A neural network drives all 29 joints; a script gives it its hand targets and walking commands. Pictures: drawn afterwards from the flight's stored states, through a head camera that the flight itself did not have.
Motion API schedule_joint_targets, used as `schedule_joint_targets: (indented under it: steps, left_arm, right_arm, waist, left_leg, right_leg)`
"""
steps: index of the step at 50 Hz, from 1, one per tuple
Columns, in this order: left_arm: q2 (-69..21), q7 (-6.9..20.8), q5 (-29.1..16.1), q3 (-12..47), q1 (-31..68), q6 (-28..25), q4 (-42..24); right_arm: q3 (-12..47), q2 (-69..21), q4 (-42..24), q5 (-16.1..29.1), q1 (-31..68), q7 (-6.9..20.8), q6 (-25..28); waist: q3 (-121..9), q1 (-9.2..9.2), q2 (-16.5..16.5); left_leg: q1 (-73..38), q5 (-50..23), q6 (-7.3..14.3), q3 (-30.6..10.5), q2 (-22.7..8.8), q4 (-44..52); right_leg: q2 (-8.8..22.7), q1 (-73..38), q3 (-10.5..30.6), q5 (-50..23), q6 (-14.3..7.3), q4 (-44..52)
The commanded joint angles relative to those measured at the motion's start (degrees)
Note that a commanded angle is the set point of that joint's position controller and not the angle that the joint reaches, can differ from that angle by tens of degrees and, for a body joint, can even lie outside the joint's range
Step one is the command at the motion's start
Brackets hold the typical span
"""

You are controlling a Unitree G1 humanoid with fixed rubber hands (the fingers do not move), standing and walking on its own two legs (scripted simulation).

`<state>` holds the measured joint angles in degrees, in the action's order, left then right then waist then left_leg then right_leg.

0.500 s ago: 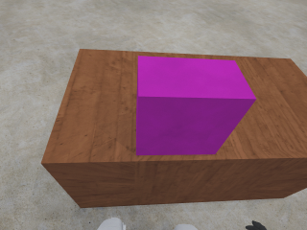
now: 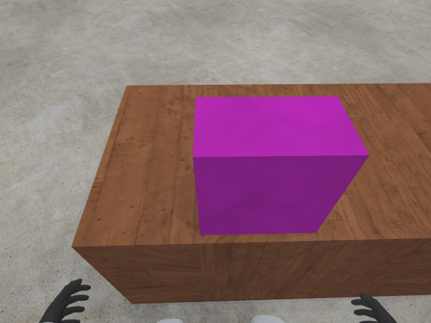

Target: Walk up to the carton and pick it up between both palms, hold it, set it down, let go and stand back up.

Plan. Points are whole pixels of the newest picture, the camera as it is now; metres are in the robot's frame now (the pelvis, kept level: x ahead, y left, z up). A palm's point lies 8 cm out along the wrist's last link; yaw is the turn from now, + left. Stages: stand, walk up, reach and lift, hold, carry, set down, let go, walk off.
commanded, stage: walk up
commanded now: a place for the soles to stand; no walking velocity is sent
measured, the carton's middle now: (262, 172) +0.42 -0.11 +0.01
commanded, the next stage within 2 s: none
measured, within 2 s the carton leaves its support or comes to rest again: neither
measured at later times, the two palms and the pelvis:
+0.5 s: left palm out of the picture +0.07 +0.30 -0.09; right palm out of the picture +0.12 -0.33 -0.07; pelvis -0.01 -0.02 +0.01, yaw +3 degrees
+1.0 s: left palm out of the picture +0.04 +0.14 -0.06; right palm out of the picture +0.09 -0.48 -0.09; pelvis -0.01 -0.16 +0.01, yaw +4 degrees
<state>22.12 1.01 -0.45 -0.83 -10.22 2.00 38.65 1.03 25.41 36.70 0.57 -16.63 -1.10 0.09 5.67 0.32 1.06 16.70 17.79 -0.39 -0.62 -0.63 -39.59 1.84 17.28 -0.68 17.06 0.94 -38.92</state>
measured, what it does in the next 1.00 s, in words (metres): steps to the right: right foot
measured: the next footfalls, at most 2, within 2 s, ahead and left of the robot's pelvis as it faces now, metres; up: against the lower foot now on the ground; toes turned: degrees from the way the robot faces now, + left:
right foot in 0.74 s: +0.03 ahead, -0.25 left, +0.00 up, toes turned -1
left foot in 1.24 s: +0.06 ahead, +0.00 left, +0.00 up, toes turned +2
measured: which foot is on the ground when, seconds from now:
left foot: down 0.00-0.76, up 0.78-1.00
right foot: down 0.00-0.50, up 0.52-0.72, down 0.74-1.00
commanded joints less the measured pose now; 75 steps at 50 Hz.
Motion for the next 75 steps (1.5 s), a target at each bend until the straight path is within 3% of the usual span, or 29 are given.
schedule_joint_targets:
  steps: [1, 13, 21, 22, 24, 25, 27, 29, 32, 33, 35, 36, 37, 38, 39, 40, 42, 43, 45, 47, 52, 58, 61, 63, 65, 67, 68, 71, 75]
  left_arm:
    - [11.7, -0.1, -0.1, -3.9, 1.4, -1.0, -1.6]
    - [12.1, 0.2, -0.3, -3.7, 2.0, -2.3, 4.7]
    - [11.4, 0.5, -0.3, -3.4, 4.2, -2.8, 8.6]
    - [14.7, 2.5, 1.9, -6.3, 6.2, -1.3, 7.1]
    - [13.1, 3.3, 2.1, -6.6, 5.3, 0.3, 5.7]
    - [12.6, 3.7, 2.8, -6.8, 4.2, 1.1, 5.5]
    - [11.1, 3.5, 3.8, -7.4, 3.5, 2.2, 2.8]
    - [10.5, 3.4, 3.0, -7.3, 0.8, 2.6, 0.5]
    - [11.6, 3.6, 3.5, -7.8, -0.2, 2.3, -1.9]
    - [10.7, 3.7, 3.1, -7.5, -0.7, 2.5, -2.2]
    - [11.1, 3.2, 1.9, -7.3, -5.8, 1.7, -0.3]
    - [9.2, 2.7, 1.4, -7.0, -9.8, 1.4, 1.0]
    - [12.0, 1.8, 2.1, -7.4, -11.8, 0.9, 1.7]
    - [16.3, 1.5, 2.2, -7.4, -10.9, 0.1, 0.5]
    - [20.1, 1.2, 1.9, -7.3, -4.3, -0.2, -3.5]
    - [24.2, 0.7, 1.7, -9.1, 0.3, -0.7, -4.0]
    - [17.7, -0.7, 1.1, -6.7, -0.4, -2.2, -3.2]
    - [16.9, -1.4, 0.8, -6.1, -1.0, -2.9, -3.4]
    - [17.5, -1.9, 0.6, -5.8, -3.9, -3.9, -2.1]
    - [15.1, -2.0, 0.8, -4.9, -5.8, -4.5, -1.6]
    - [14.0, -4.4, 0.1, -4.4, -14.3, -4.2, -1.9]
    - [13.6, -4.3, 1.4, -4.3, -9.9, -3.5, -3.7]
    - [15.1, -3.9, 0.1, -4.1, -8.9, -3.5, -3.6]
    - [12.5, -3.2, -0.7, -3.4, -9.2, -4.3, -4.1]
    - [10.3, -2.9, 0.3, -3.4, -8.8, -3.6, -3.4]
    - [13.0, -3.0, 0.8, -3.9, -10.9, -3.4, -1.6]
    - [14.3, -3.0, 1.1, -4.3, -11.3, -4.0, -1.4]
    - [15.7, -3.1, 0.9, -4.2, -7.9, -5.1, -1.6]
    - [13.8, -3.1, 0.4, -3.5, -8.7, -4.6, 0.2]
  right_arm:
    - [-4.0, 10.6, -2.0, -0.6, 2.5, -0.2, 1.7]
    - [-4.3, 11.7, 4.5, 0.9, 6.4, 0.5, 2.1]
    - [-4.2, 11.3, 7.7, 0.3, 7.9, 0.2, 2.2]
    - [-6.5, 16.3, 8.1, 0.3, 1.4, -2.3, 2.2]
    - [-7.0, 18.7, 7.5, 0.2, -1.1, -4.2, 2.0]
    - [-7.6, 20.3, 7.3, -0.7, -2.0, -4.9, 1.6]
    - [-8.4, 20.2, 5.2, -2.4, -2.5, -5.7, 2.2]
    - [-8.7, 20.9, 2.6, -2.2, 2.5, -6.5, 2.2]
    - [-8.1, 17.2, 0.3, -2.0, 0.5, -5.8, 1.7]
    - [-8.2, 17.9, -0.7, -2.2, 2.0, -5.4, 1.4]
    - [-7.6, 16.3, -1.2, -1.6, 4.1, -4.0, 0.8]
    - [-7.7, 16.5, -0.9, -2.4, 4.7, -3.3, 0.2]
    - [-6.8, 13.9, -1.2, -1.9, 3.1, -2.6, -0.1]
    - [-5.5, 9.3, -2.3, -1.4, 3.2, -1.9, -0.3]
    - [-4.4, 6.4, -4.1, -0.8, 2.6, -2.4, -0.5]
    - [-7.2, 11.6, -3.4, 0.0, 1.7, -3.2, -1.4]
    - [-6.8, 12.4, -1.4, -0.6, 2.7, -1.5, -0.8]
    - [-6.9, 11.7, 0.9, -0.2, 2.1, -0.5, -0.5]
    - [-7.9, 10.7, 2.1, -0.8, -2.1, 0.4, -0.6]
    - [-7.0, 8.6, 2.3, -1.5, 0.7, 0.8, -0.8]
    - [-7.4, 8.6, 2.6, -1.7, 3.0, 1.8, -1.8]
    - [-6.8, 5.8, 2.0, -1.6, 7.0, 2.4, -2.0]
    - [-6.9, 6.2, 3.1, -2.5, 4.8, 2.2, -0.5]
    - [-8.6, 11.6, 2.7, -2.0, 6.3, 2.2, 0.0]
    - [-7.9, 10.1, 3.5, -1.7, 6.6, 2.2, -0.3]
    - [-7.1, 8.3, 2.8, -0.8, 10.0, 2.8, -0.8]
    - [-6.7, 7.4, 1.5, -1.5, 11.2, 2.8, -1.0]
    - [-6.3, 7.4, 3.0, -0.8, 8.8, 2.9, -0.5]
    - [-6.4, 9.0, 4.0, -0.6, 8.9, 2.8, 0.8]
  waist:
    - [-3.4, -1.82, -4.1]
    - [-5.1, -0.85, 2.5]
    - [-5.6, -0.62, 1.4]
    - [-4.2, -0.03, -3.8]
    - [-4.5, 1.55, -1.4]
    - [-5.7, 2.57, 3.4]
    - [-4.7, 1.48, -1.1]
    - [-5.4, -1.75, 4.9]
    - [-4.9, 0.24, 3.3]
    - [-6.9, 0.59, 7.3]
    - [-7.7, -0.20, 8.4]
    - [-8.7, -3.04, 10.5]
    - [-6.9, -4.35, 2.6]
    - [-4.7, -5.50, -6.3]
    - [-2.6, -1.24, -10.3]
    - [-2.5, -2.03, -15.2]
    - [3.9, -0.72, -2.8]
    - [2.3, -0.90, -0.9]
    - [-2.0, 0.76, -6.7]
    - [-1.1, -1.30, -10.0]
    - [-7.7, -3.29, -9.1]
    - [-4.6, -1.43, -8.8]
    - [-3.5, 0.99, -7.9]
    - [-6.7, 0.60, 0.6]
    - [-4.4, 0.17, 5.0]
    - [-1.8, -0.07, 1.9]
    - [0.0, -1.39, -0.3]
    - [-0.8, 0.68, -1.0]
    - [-3.5, 0.26, 5.5]
  left_leg:
    - [7.0, 3.7, 3.9, -10.4, -6.5, 12.8]
    - [1.6, -0.1, 3.3, -8.6, -5.9, 16.3]
    - [-0.1, -2.7, 3.0, -8.8, -6.0, 17.9]
    - [-1.8, -5.7, 5.0, -10.5, -7.4, 12.9]
    - [-2.2, -8.6, 10.7, -20.3, -14.9, 16.3]
    - [-1.6, -9.2, 15.6, -26.5, -20.6, 19.6]
    - [-2.0, -9.3, 19.8, -31.0, -24.2, 20.0]
    - [-3.4, -19.1, 18.1, -23.2, -21.9, 15.6]
    - [-3.7, -11.8, 14.5, -19.2, -16.3, 14.7]
    - [-1.5, -6.4, 13.2, -15.6, -14.4, 14.6]
    - [2.9, 0.2, 9.5, -9.9, -9.0, 12.4]
    - [5.8, 3.2, 7.9, -6.9, -7.0, 7.2]
    - [12.2, 5.8, 5.9, -4.9, -4.5, -1.5]
    - [17.8, 15.0, 2.2, 0.7, 1.4, -10.9]
    - [18.0, 16.9, -0.2, -1.7, 1.5, -14.2]
    - [11.5, 18.1, 1.1, -7.4, -0.3, -20.1]
    - [11.0, 11.7, 0.8, -9.1, -3.4, -17.9]
    - [13.5, 8.0, 0.3, -8.0, -3.4, -14.9]
    - [12.0, 6.7, 0.1, -5.6, -2.4, -12.3]
    - [11.2, 7.4, -0.6, -2.6, -2.6, -6.2]
    - [11.7, 5.4, 0.5, -3.2, -2.3, -3.1]
    - [0.7, 4.0, 1.1, -2.4, -2.2, 4.1]
    - [-12.1, -10.8, 3.0, -1.8, -2.1, 14.5]
    - [-19.2, -16.7, 5.6, -10.0, -10.1, 15.1]
    - [-7.1, 2.1, 11.1, -12.2, -13.9, 18.8]
    - [0.7, 12.9, 9.5, -8.6, -10.5, 17.8]
    - [1.2, 8.9, 5.9, -6.5, -7.2, 15.4]
    - [-4.7, -0.8, 3.1, -3.2, -4.1, 11.1]
    - [-5.7, -4.5, 8.9, -9.7, -10.9, 19.2]
  right_leg:
    - [5.4, -6.3, 6.7, 0.5, -4.7, 11.3]
    - [5.1, -5.9, 4.8, 0.2, -4.1, 14.4]
    - [6.6, -7.6, 4.6, -3.4, -3.8, 17.4]
    - [4.6, -2.2, 2.2, -6.4, -5.2, 11.3]
    - [0.8, 1.4, 1.0, -4.3, -4.2, 0.1]
    - [-1.4, 4.0, -0.1, 9.3, -2.9, -10.2]
    - [0.1, 11.6, 6.3, 15.1, -1.8, -25.4]
    - [2.5, 11.7, 10.3, 13.5, -1.8, -27.9]
    - [1.7, 11.5, 6.9, 9.7, -0.8, -19.4]
    - [2.5, 5.3, 6.1, 10.7, -1.2, -11.9]
    - [-1.1, -4.2, 0.1, 6.2, -1.5, 0.9]
    - [-0.5, -11.8, -1.0, 2.2, -2.0, 9.1]
    - [-2.0, -16.6, -0.6, 1.6, -1.5, 13.7]
    - [8.5, -13.4, 15.4, 8.6, -4.8, 20.4]
    - [17.1, -1.5, 29.3, 20.0, -9.0, 26.2]
    - [21.0, 9.2, 35.3, 31.7, -15.1, 28.0]
    - [16.5, 6.0, 29.2, 21.9, -11.7, 26.4]
    - [12.9, -0.3, 21.1, 14.0, -6.7, 24.2]
    - [12.1, -8.0, 20.1, -2.0, -6.1, 19.9]
    - [11.3, -10.5, 17.1, -14.9, -7.3, 18.6]
    - [12.7, -23.4, 18.3, -34.4, -5.4, 14.7]
    - [14.3, -12.1, 16.6, -27.5, -11.6, 15.9]
    - [10.4, -2.3, 12.0, -23.3, -7.1, 11.9]
    - [4.1, 3.1, 7.0, -9.6, -4.5, 8.4]
    - [-1.3, -2.4, -0.5, 8.9, -2.9, 3.9]
    - [-0.8, -6.3, 3.1, 8.6, -3.6, 9.1]
    - [3.7, -5.4, 9.4, 6.3, -4.7, 14.5]
    - [8.9, 0.5, 17.0, 3.6, -7.4, 16.9]
    - [-0.3, -3.4, 3.7, 1.0, -2.8, 7.0]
